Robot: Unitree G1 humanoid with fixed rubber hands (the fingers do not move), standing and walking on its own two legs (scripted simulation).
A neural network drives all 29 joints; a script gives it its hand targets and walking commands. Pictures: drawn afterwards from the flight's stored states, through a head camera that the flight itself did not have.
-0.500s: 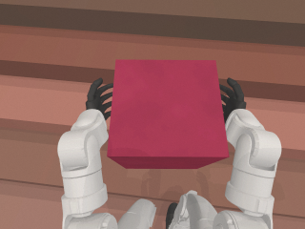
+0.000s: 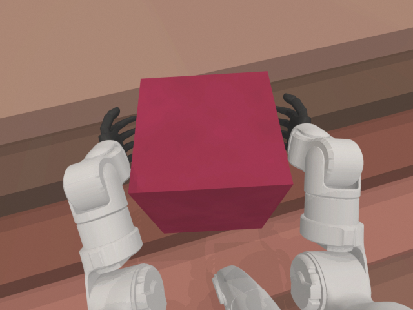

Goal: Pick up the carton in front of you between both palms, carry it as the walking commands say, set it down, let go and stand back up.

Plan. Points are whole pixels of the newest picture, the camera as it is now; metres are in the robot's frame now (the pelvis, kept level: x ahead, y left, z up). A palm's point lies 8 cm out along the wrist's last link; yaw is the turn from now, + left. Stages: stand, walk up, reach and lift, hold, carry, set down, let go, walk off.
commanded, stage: carry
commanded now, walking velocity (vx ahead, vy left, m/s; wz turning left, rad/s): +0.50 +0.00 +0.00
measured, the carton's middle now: (209, 163) +0.35 -0.07 +0.08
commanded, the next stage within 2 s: none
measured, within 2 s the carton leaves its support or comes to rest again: neither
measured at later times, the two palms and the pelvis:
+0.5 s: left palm (68, 3) +0.64 +0.11 +0.28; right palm out of the picture +0.69 -0.19 +0.28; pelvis +0.31 -0.10 +0.15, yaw +2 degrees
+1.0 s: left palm out of the picture +1.00 +0.05 +0.47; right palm out of the picture +0.97 -0.25 +0.48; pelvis +0.63 -0.06 +0.29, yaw +0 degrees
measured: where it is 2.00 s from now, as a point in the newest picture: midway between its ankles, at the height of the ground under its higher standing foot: (182, 74)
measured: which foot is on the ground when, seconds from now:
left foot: down 0.00-0.24, up 0.26-0.64, down 0.66-1.00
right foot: up 0.00-0.20, down 0.22-0.72, up 0.74-1.00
